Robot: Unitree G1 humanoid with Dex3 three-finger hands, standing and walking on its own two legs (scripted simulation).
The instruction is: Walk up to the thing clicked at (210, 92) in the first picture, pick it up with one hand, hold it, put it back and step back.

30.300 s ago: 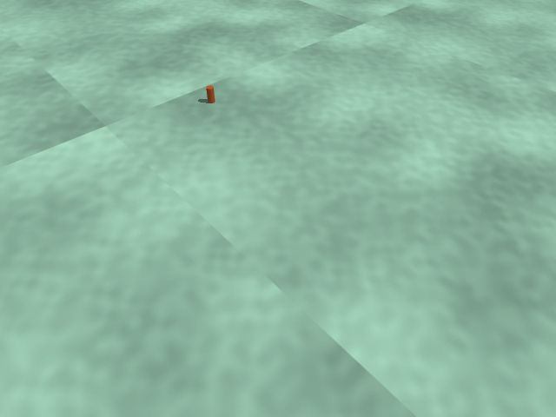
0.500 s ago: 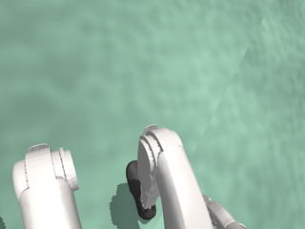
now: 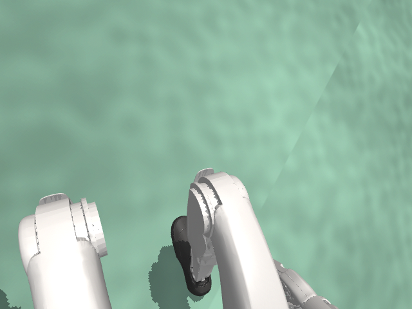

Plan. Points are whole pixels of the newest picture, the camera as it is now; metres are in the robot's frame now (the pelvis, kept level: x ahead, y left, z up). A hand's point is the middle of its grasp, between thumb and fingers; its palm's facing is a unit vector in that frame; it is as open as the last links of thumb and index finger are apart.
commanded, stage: withdraw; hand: left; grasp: from above
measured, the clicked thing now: out of the picture +0.43 +0.38 -0.25
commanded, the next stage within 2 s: home in 0.98 s
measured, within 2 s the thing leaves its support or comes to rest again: neither
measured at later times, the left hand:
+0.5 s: hand out of the picture +0.42 +0.39 -0.08, palm faces -0.35 -0.08 -0.93, open 14.1 cm
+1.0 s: hand out of the picture +0.40 +0.37 -0.10, palm faces -0.46 -0.12 -0.88, open 14.0 cm
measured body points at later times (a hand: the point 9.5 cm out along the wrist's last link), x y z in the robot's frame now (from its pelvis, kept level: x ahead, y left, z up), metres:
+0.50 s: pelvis +0.00 +0.00 +0.04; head +0.22 +0.09 +0.42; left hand +0.44 +0.39 -0.03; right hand +0.11 -0.25 -0.07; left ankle +0.06 +0.13 -0.27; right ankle +0.11 -0.12 -0.27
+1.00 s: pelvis -0.02 +0.00 +0.05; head +0.20 +0.10 +0.43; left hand +0.42 +0.37 -0.05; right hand +0.08 -0.28 -0.04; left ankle +0.06 +0.13 -0.27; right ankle +0.11 -0.12 -0.27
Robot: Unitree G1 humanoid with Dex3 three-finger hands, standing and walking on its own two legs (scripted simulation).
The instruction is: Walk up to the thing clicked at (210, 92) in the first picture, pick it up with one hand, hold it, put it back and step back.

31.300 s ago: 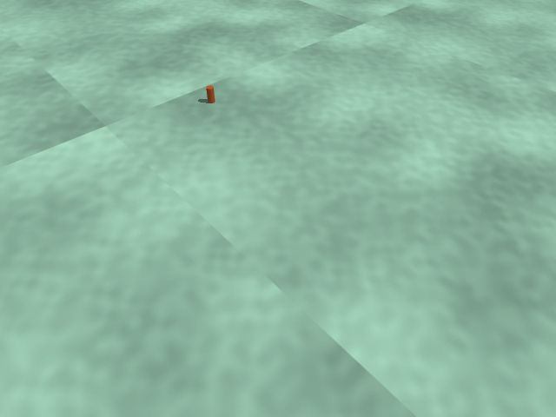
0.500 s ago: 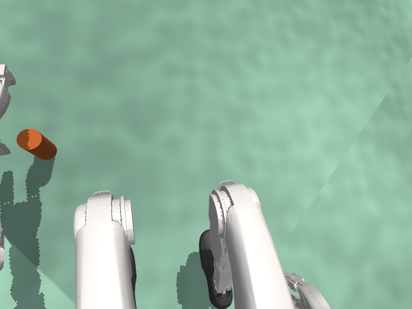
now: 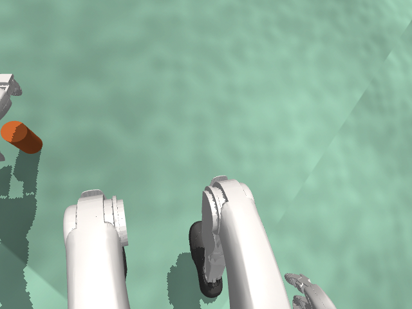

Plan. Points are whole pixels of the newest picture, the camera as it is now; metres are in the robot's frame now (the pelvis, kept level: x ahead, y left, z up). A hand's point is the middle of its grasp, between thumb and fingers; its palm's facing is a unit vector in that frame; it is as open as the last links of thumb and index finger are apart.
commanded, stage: home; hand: left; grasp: from above
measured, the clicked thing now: (23, 138) +0.48 +0.34 -0.30
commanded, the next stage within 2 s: none
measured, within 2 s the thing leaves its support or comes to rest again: neither
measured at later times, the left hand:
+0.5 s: hand out of the picture +0.42 +0.33 -0.05, palm faces -0.35 -0.37 -0.86, open 10.8 cm
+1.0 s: hand out of the picture +0.27 +0.25 +0.16, palm faces +0.02 -0.91 -0.41, open 7.4 cm
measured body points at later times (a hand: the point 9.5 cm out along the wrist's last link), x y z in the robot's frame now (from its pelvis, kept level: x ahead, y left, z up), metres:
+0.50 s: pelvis +0.02 +0.01 +0.07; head +0.23 +0.07 +0.47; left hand +0.43 +0.34 +0.00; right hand +0.12 -0.25 -0.05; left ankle +0.09 +0.13 -0.31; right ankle +0.11 -0.12 -0.31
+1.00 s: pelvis +0.05 +0.00 +0.25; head +0.17 +0.04 +0.69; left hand +0.27 +0.29 +0.19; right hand +0.28 -0.20 +0.17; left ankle +0.09 +0.13 -0.31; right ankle +0.11 -0.12 -0.31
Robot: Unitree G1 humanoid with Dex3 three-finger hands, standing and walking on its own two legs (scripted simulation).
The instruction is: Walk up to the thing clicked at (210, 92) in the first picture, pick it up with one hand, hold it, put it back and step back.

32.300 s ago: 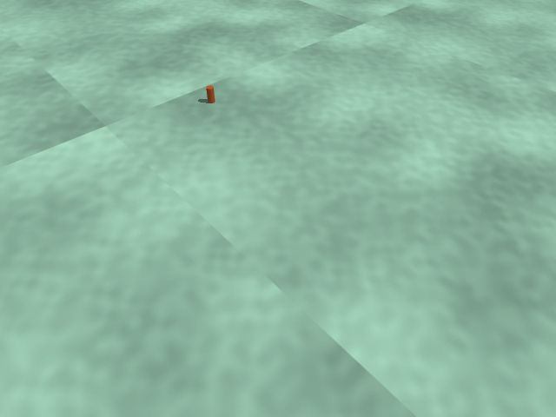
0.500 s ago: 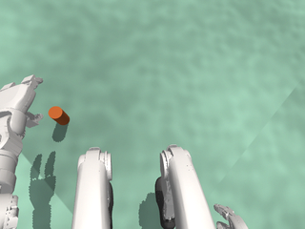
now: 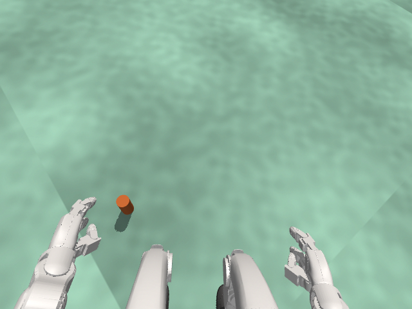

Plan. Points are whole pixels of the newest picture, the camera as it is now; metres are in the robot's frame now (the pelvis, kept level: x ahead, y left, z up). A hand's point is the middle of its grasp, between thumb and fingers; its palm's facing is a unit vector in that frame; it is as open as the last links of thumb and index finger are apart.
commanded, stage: home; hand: left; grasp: from above
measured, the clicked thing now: (125, 205) +0.47 +0.28 -0.55
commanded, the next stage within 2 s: none
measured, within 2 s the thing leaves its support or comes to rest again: neither
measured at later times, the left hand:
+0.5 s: hand (79, 257) +0.21 +0.18 +0.07, palm faces +0.09 -0.98 -0.20, open 7.4 cm
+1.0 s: hand (78, 262) +0.20 +0.18 +0.06, palm faces +0.09 -0.98 -0.20, open 7.4 cm
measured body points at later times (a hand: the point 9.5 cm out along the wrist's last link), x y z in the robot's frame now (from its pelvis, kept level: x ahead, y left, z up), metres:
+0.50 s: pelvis +0.06 +0.00 +0.11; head +0.07 +0.01 +0.56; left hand +0.20 +0.24 +0.08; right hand +0.22 -0.24 +0.05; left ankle +0.06 +0.12 -0.57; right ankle +0.05 -0.13 -0.57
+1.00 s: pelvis +0.05 +0.00 +0.11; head +0.07 +0.01 +0.56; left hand +0.20 +0.24 +0.08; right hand +0.22 -0.23 +0.05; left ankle +0.06 +0.12 -0.57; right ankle +0.05 -0.13 -0.57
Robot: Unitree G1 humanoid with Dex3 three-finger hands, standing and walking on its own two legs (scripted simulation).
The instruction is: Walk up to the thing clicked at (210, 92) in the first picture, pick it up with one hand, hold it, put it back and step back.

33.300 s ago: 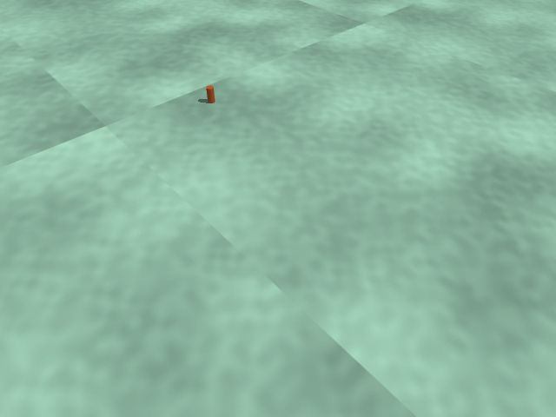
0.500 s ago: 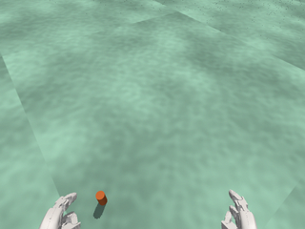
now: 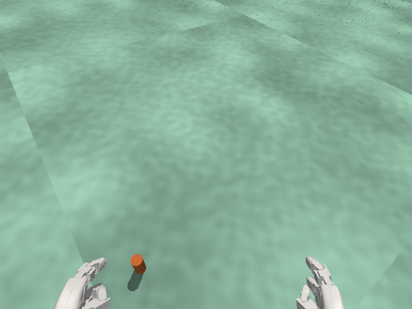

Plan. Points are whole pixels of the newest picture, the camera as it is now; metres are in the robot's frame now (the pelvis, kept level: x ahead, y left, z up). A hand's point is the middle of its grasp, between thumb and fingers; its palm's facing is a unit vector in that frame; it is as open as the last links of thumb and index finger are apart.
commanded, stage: home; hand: left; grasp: from above
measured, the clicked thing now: (138, 264) +0.43 +0.26 -0.66
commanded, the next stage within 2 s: stand in 1.42 s
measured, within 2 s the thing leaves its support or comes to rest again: neither
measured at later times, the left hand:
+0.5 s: hand (107, 308) +0.16 +0.18 -0.05, palm faces +0.04 -0.98 -0.19, open 7.4 cm
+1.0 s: hand (109, 302) +0.17 +0.18 -0.05, palm faces +0.04 -0.98 -0.19, open 7.4 cm
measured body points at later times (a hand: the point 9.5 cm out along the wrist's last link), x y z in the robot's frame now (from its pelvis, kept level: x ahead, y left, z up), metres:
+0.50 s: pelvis +0.00 +0.00 +0.00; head +0.01 +0.00 +0.45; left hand +0.15 +0.23 -0.03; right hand +0.16 -0.24 -0.06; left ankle +0.01 +0.12 -0.68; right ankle -0.01 -0.13 -0.68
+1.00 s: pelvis +0.00 +0.00 +0.00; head +0.03 +0.00 +0.45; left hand +0.16 +0.23 -0.03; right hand +0.16 -0.25 -0.06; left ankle +0.01 +0.12 -0.68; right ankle -0.01 -0.13 -0.68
